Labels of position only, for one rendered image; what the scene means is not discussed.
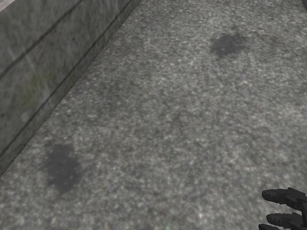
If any right robot hand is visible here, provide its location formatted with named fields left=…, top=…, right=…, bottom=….
left=258, top=187, right=307, bottom=230

